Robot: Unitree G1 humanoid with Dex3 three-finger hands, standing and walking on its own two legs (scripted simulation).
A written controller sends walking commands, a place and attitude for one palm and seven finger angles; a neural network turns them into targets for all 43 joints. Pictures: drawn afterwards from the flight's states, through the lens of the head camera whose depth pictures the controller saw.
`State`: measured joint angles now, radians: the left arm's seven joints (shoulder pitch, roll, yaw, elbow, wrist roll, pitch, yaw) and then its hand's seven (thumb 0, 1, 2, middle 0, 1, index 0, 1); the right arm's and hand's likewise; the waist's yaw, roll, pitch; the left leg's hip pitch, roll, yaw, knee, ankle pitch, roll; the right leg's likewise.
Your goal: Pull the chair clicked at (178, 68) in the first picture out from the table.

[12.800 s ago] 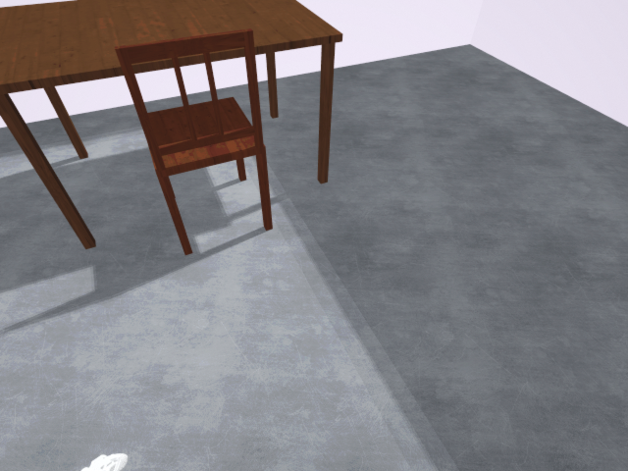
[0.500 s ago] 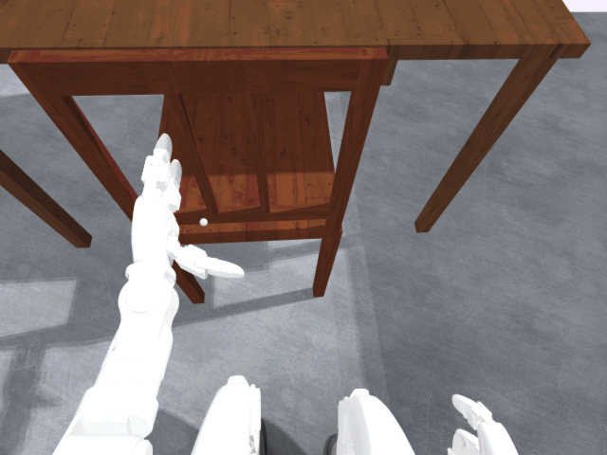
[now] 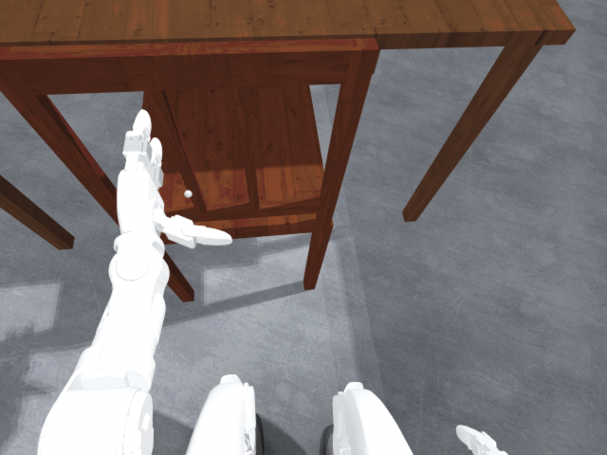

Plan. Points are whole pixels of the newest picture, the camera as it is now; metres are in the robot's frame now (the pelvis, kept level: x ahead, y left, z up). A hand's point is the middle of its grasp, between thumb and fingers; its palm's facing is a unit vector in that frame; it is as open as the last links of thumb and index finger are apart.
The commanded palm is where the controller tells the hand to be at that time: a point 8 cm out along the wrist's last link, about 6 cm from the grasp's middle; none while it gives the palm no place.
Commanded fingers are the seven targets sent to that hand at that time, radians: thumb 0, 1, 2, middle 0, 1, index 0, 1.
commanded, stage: push the fingers through the gap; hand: left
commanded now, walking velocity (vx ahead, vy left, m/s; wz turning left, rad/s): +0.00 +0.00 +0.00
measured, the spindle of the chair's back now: (183, 162) +0.50 +0.16 +0.01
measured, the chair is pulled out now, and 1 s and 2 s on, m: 0.00 0.00 0.01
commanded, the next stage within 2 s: hook a spindle and tug to test in 0.76 s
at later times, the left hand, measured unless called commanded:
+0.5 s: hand (192, 167) +0.48 +0.14 +0.03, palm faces +0.10 -0.99 -0.03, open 16.9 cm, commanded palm +0.45 +0.18 +0.02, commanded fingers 0.00 -0.50 0.30 -0.06 -0.08 -0.06 -0.08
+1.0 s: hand (199, 169) +0.48 +0.13 +0.02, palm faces +0.10 -1.00 -0.01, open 16.8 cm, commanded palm +0.46 +0.17 +0.02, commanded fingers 0.00 -0.50 0.30 -0.20 -0.52 -0.20 -0.52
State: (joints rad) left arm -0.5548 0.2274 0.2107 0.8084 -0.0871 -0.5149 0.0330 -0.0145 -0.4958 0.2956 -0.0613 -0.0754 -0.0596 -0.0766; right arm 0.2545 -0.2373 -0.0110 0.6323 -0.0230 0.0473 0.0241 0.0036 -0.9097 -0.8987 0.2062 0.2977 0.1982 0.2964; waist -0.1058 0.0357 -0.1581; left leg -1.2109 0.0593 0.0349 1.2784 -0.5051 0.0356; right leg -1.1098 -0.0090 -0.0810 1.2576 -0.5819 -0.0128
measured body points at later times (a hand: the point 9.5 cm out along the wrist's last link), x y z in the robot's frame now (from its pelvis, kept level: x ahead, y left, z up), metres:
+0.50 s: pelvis +0.00 +0.00 -0.01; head +0.14 +0.01 +0.42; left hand +0.47 +0.20 +0.03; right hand +0.04 -0.26 -0.13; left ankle +0.05 +0.10 -0.62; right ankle +0.00 -0.12 -0.62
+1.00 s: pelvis +0.00 +0.00 +0.00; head +0.15 +0.02 +0.42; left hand +0.47 +0.19 +0.03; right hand +0.06 -0.26 -0.13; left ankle +0.05 +0.10 -0.62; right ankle +0.00 -0.12 -0.62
